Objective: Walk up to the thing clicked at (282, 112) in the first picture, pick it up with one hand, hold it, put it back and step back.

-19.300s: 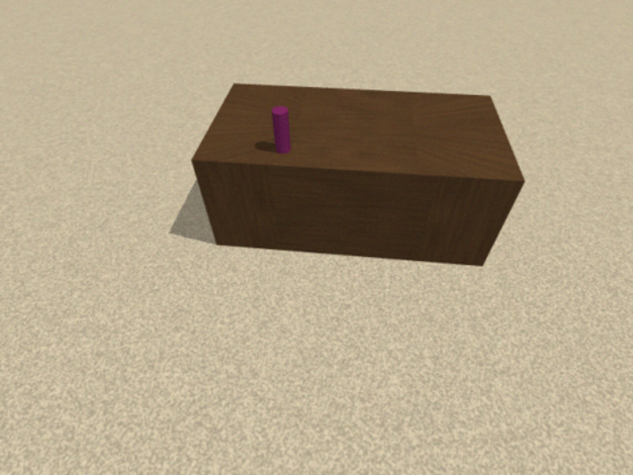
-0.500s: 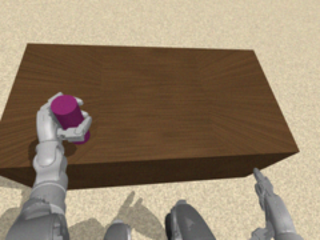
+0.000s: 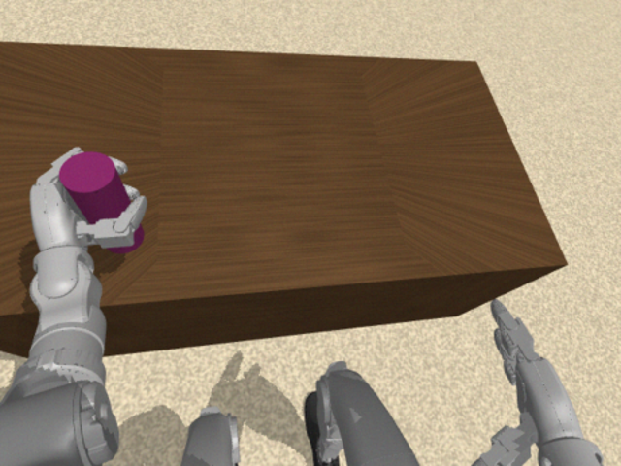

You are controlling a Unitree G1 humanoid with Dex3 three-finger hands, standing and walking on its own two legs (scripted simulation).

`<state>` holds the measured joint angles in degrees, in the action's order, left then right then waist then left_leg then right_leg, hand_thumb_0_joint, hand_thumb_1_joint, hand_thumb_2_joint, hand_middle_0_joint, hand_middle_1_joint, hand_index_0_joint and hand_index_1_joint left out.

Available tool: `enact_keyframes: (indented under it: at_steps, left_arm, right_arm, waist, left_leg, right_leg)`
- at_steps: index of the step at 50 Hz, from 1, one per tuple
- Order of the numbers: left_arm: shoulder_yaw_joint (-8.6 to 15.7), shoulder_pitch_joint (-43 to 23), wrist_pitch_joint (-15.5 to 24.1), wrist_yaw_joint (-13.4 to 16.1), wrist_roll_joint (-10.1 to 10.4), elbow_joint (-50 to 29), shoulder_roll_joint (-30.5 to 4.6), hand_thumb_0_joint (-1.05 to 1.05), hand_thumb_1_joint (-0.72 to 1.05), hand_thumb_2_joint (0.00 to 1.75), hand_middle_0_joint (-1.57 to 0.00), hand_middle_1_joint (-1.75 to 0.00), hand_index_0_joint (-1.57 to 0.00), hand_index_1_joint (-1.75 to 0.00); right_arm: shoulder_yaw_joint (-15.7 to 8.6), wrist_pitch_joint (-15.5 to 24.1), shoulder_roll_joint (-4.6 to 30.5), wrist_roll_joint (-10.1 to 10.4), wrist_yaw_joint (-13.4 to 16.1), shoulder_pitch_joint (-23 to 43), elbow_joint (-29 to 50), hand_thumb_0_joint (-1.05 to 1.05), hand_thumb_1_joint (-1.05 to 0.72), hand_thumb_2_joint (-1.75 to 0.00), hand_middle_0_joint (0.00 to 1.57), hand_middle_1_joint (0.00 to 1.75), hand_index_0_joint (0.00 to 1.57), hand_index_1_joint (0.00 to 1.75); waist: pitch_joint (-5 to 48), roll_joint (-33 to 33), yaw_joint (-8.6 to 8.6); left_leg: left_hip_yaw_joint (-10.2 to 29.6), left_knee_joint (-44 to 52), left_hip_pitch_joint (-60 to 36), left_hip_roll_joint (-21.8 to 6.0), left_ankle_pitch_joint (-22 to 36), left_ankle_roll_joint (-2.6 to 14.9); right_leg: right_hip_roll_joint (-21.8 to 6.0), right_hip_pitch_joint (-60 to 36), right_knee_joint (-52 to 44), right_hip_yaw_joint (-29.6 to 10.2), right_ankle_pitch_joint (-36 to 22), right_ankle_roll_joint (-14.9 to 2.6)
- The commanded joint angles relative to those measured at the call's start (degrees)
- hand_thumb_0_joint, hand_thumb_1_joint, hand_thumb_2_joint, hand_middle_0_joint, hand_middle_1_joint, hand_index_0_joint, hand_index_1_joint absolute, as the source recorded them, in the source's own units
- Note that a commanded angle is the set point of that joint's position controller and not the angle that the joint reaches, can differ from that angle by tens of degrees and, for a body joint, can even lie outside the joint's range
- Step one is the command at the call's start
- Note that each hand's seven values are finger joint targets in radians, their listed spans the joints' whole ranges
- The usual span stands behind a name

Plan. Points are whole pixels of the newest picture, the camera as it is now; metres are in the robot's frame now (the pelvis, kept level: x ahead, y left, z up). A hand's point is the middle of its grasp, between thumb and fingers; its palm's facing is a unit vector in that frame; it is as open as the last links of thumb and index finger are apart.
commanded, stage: crouch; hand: left
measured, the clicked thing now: (108, 208) +0.47 +0.19 -0.02
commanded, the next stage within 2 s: lower in 0.10 s
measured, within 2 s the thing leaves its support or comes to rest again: rests again in 0.90 s
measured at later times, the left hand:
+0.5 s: hand (120, 218) +0.48 +0.19 -0.07, palm faces +0.13 -0.99 +0.00, open 7.6 cm
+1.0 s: hand (128, 226) +0.49 +0.19 -0.11, palm faces +0.15 -0.99 -0.02, open 7.6 cm
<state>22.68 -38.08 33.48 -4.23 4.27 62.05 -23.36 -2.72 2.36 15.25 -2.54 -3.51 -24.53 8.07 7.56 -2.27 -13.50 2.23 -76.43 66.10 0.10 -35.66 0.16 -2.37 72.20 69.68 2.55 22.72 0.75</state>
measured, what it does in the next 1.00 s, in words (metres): lowers itself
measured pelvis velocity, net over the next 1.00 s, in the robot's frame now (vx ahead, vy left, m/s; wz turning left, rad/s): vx -0.02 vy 0.00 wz -0.02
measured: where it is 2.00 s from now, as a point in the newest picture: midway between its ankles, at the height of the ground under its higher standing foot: outside the picture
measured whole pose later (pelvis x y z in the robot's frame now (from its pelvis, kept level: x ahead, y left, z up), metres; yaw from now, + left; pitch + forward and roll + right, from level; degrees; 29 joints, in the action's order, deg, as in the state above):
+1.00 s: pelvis -0.02 +0.00 -0.05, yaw -1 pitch +32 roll -4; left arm 26.5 -42.0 36.8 -1.3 0.6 67.4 -31.1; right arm -3.8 2.8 17.6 -2.8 -5.0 -25.4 17.9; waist 8.5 -3.3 -20.2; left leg 3.5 -89.5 82.3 0.1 -38.9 0.3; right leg -2.3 87.7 80.4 3.4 24.2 0.9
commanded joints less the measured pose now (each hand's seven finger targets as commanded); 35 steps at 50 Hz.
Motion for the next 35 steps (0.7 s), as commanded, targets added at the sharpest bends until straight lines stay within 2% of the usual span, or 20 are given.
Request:
enact_keyframes:
  at_steps: [1, 3, 4, 5, 7, 9, 10, 11, 13, 14, 17, 18, 19, 23, 24, 28, 29, 30, 32, 35]
  left_arm:
    - [1.5, -21.4, 4.9, -0.1, 0.8, -12.4, -12.3, 0.0, 0.39, 1.31, -1.38, -1.44, -1.39, -1.44]
    - [0.9, -22.3, 4.8, -0.5, 0.3, -11.6, -12.2, 0.0, 0.37, 1.3, -1.38, -1.44, -1.39, -1.44]
    - [1.0, -21.9, 4.8, -0.6, 0.5, -10.9, -11.9, 0.0, 0.36, 1.3, -1.37, -1.43, -1.38, -1.44]
    - [1.8, -22.9, 5.0, -0.6, 0.5, -12.2, -13.9, 0.0, 0.37, 1.31, -1.38, -1.44, -1.39, -1.44]
    - [2.2, -22.6, 4.8, -0.5, 0.5, -11.2, -13.9, 0.0, 0.37, 1.29, -1.35, -1.41, -1.36, -1.42]
    - [1.6, -23.6, 5.0, -0.3, 0.4, -12.0, -13.4, 0.0, 0.39, 1.31, -1.36, -1.42, -1.37, -1.43]
    - [2.3, -23.0, 4.9, -0.2, 0.0, -10.9, -14.3, 0.0, 0.38, 1.3, -1.35, -1.42, -1.36, -1.42]
    - [1.6, -22.8, 4.8, -0.2, -0.2, -11.0, -13.6, 0.0, 0.38, 1.28, -1.34, -1.43, -1.36, -1.43]
    - [1.7, -20.8, 4.6, 0.0, -0.7, -7.3, -13.4, 0.0, 0.37, 1.3, -1.37, -1.46, -1.38, -1.46]
    - [1.8, -19.9, 4.7, 0.0, -0.8, -5.8, -12.8, 0.0, 0.37, 1.31, -1.37, -1.46, -1.38, -1.46]
    - [1.8, -21.3, 5.6, -0.1, -0.7, -7.2, -13.6, 0.0, 0.37, 1.33, -1.38, -1.48, -1.4, -1.48]
    - [2.8, -20.1, 5.7, 0.1, -0.6, -6.0, -14.5, 0.0, 0.38, 1.34, -1.4, -1.5, -1.41, -1.49]
    - [1.8, -22.0, 6.3, 0.2, -0.7, -7.4, -13.9, 0.0, 0.36, 1.33, -1.41, -1.51, -1.43, -1.5]
    - [2.6, -24.7, 7.9, 0.9, -0.6, -9.8, -15.8, 0.0, 0.37, 1.34, -1.39, -1.49, -1.4, -1.49]
    - [2.8, -24.2, 8.1, 1.0, -0.7, -10.0, -15.7, 0.0, 0.37, 1.34, -1.39, -1.5, -1.41, -1.5]
    - [2.7, -24.1, 8.6, 1.2, -1.4, -9.9, -16.3, 0.0, 0.35, 1.32, -1.37, -1.47, -1.39, -1.47]
    - [2.7, -24.5, 8.6, 1.2, -1.5, -9.8, -17.2, 0.0, 0.34, 1.33, -1.37, -1.47, -1.38, -1.48]
    - [2.7, -23.6, 8.5, 1.2, -1.6, -8.7, -16.4, 0.0, 0.35, 1.32, -1.37, -1.47, -1.38, -1.47]
    - [3.4, -23.2, 8.3, 1.6, -2.1, -8.8, -17.7, 0.0, 0.36, 1.32, -1.37, -1.47, -1.38, -1.47]
    - [3.0, -23.0, 8.0, 1.8, -2.5, -7.7, -16.9, 0.0, 0.34, 1.35, -1.38, -1.49, -1.39, -1.49]
  right_arm:
    - [-7.0, 3.4, 9.7, 0.4, 1.4, -4.9, 11.9, 0.0, 0.55, -0.05, 0.05, 0.05, 0.05, 0.05]
    - [-6.6, 3.5, 9.6, 0.3, 1.4, -5.0, 12.7, 0.0, 0.55, -0.05, 0.05, 0.05, 0.05, 0.05]
    - [-6.6, 3.5, 9.4, 0.4, 1.5, -4.7, 12.3, 0.0, 0.55, -0.05, 0.05, 0.05, 0.05, 0.05]
    - [-7.2, 3.6, 10.0, 0.4, 1.6, -4.3, 12.9, 0.0, 0.54, -0.05, 0.05, 0.05, 0.05, 0.05]
    - [-7.3, 3.7, 10.1, 0.3, 1.5, -3.9, 12.5, 0.0, 0.54, -0.05, 0.05, 0.05, 0.05, 0.05]
    - [-6.8, 3.8, 9.4, 0.3, 1.5, -4.0, 13.4, 0.0, 0.55, -0.05, 0.05, 0.05, 0.05, 0.05]
    - [-7.6, 3.7, 10.2, 0.2, 1.6, -4.1, 13.2, 0.0, 0.54, -0.05, 0.05, 0.05, 0.05, 0.05]
    - [-7.4, 3.8, 10.1, 0.2, 1.5, -4.3, 14.5, 0.0, 0.55, -0.05, 0.05, 0.05, 0.05, 0.05]
    - [-7.0, 3.5, 9.8, 0.2, 1.3, -5.7, 12.5, 0.0, 0.54, -0.05, 0.05, 0.05, 0.05, 0.05]
    - [-7.8, 3.5, 10.4, 0.2, 1.2, -5.2, 12.5, 0.0, 0.55, -0.05, 0.05, 0.05, 0.05, 0.05]
    - [-7.6, 3.7, 10.5, 0.0, 0.9, -5.1, 12.7, 0.0, 0.55, -0.05, 0.05, 0.05, 0.05, 0.05]
    - [-7.8, 3.8, 10.9, 0.2, 0.8, -4.1, 14.6, 0.0, 0.55, -0.05, 0.05, 0.05, 0.05, 0.05]
    - [-7.7, 3.9, 10.6, 0.1, 0.8, -4.0, 14.7, 0.0, 0.55, -0.05, 0.05, 0.05, 0.05, 0.05]
    - [-7.9, 4.3, 11.0, 0.0, 0.6, -4.6, 14.9, 0.0, 0.54, -0.05, 0.05, 0.05, 0.05, 0.05]
    - [-8.5, 4.3, 11.5, -0.2, 0.6, -5.3, 16.0, 0.0, 0.54, -0.05, 0.05, 0.05, 0.05, 0.05]
    - [-8.5, 4.2, 11.7, -0.4, 0.3, -5.8, 15.9, 0.0, 0.54, -0.05, 0.05, 0.05, 0.05, 0.05]
    - [-8.0, 4.0, 11.2, -0.4, 0.1, -6.3, 14.7, 0.0, 0.54, -0.06, 0.05, 0.05, 0.05, 0.05]
    - [-8.1, 3.9, 10.9, -0.3, 0.0, -6.8, 14.7, 0.0, 0.53, -0.06, 0.05, 0.05, 0.05, 0.05]
    - [-9.9, 4.0, 12.6, -0.4, 0.0, -5.1, 16.2, 0.0, 0.53, -0.06, 0.05, 0.05, 0.05, 0.05]
    - [-8.6, 3.6, 11.8, -0.5, -0.3, -5.3, 16.1, 0.0, 0.54, -0.05, 0.05, 0.05, 0.05, 0.05]
  waist:
    - [31.1, 10.4, -0.56]
    - [31.0, 11.1, -1.0]
    - [29.9, 10.8, -0.78]
    - [30.9, 10.9, -0.74]
    - [30.3, 11.9, -0.32]
    - [30.4, 12.4, -0.62]
    - [31.1, 12.9, -0.91]
    - [32.2, 12.9, -1.27]
    - [29.0, 12.0, -1.36]
    - [28.4, 11.9, -1.85]
    - [30.2, 12.6, -2.69]
    - [29.9, 11.5, -2.0]
    - [30.0, 12.3, -2.49]
    - [32.5, 15.3, -3.03]
    - [34.7, 15.8, -3.39]
    - [36.3, 18.0, -3.68]
    - [35.8, 19.1, -3.48]
    - [35.3, 18.9, -3.96]
    - [35.6, 19.1, -4.01]
    - [34.5, 19.2, -3.89]
  left_leg:
    - [-0.3, 11.4, -9.3, 1.5, 17.6, -0.71]
    - [-0.1, 10.6, -10.0, 1.4, 19.5, -0.86]
    - [0.0, 10.8, -9.2, 1.5, 18.7, -0.91]
    - [-0.4, 10.3, -8.5, 1.7, 18.4, -0.68]
    - [-0.4, 10.1, -8.0, 1.7, 18.5, -0.79]
    - [-0.5, 10.1, -8.2, 1.8, 17.2, -0.69]
    - [-0.4, 9.5, -8.7, 1.7, 19.0, -0.82]
    - [-0.5, 9.5, -8.6, 1.7, 18.9, -0.81]
    - [-0.1, 9.2, -6.9, 1.5, 19.3, -0.86]
    - [0.2, 8.9, -6.9, 1.3, 20.3, -1.02]
    - [0.6, 7.4, -6.6, 1.1, 21.1, -0.86]
    - [0.5, 7.5, -5.4, 1.4, 19.1, -0.78]
    - [0.6, 7.5, -5.2, 1.3, 18.7, -0.87]
    - [1.5, 6.5, -7.7, 1.0, 20.0, -1.35]
    - [1.5, 5.8, -9.4, 0.8, 22.5, -1.48]
    - [1.8, 3.9, -10.1, 0.7, 26.7, -1.85]
    - [1.5, 3.3, -9.5, 0.8, 26.7, -1.76]
    - [1.3, 2.7, -8.2, 0.9, 26.8, -1.65]
    - [1.3, 2.3, -7.9, 0.9, 25.8, -1.57]
    - [1.4, 1.9, -6.0, 0.8, 25.5, -1.76]
  right_leg:
    - [1.9, -26.0, -5.0, -1.5, -11.5, -2.52]
    - [2.2, -24.5, -4.5, -1.2, -12.8, -2.68]
    - [2.2, -24.0, -4.4, -1.1, -12.0, -2.7]
    - [1.9, -25.4, -4.5, -1.6, -12.4, -2.54]
    - [1.9, -24.7, -4.2, -1.6, -12.4, -2.65]
    - [1.8, -24.3, -4.5, -1.9, -11.1, -2.55]
    - [2.0, -23.8, -3.9, -1.7, -12.4, -2.69]
    - [1.9, -24.7, -3.9, -1.8, -12.8, -2.68]
    - [2.1, -22.7, -3.2, -1.2, -12.7, -2.77]
    - [2.4, -20.7, -2.8, -0.8, -12.9, -2.89]
    - [2.5, -19.2, -1.4, -0.6, -13.3, -2.91]
    - [2.3, -19.7, -1.4, -0.8, -11.7, -2.9]
    - [2.5, -19.1, -1.0, -0.6, -11.3, -2.94]
    - [2.7, -16.4, 0.7, -0.2, -11.1, -3.09]
    - [2.7, -16.2, 1.3, -0.1, -12.9, -3.18]
    - [2.7, -14.8, 3.3, 0.0, -15.9, -3.34]
    - [2.5, -14.4, 3.6, -0.2, -15.7, -3.35]
    - [2.5, -14.5, 3.9, -0.3, -16.5, -3.31]
    - [2.5, -13.9, 4.2, -0.4, -15.8, -3.33]
    - [2.6, -12.6, 4.9, -0.1, -15.1, -3.48]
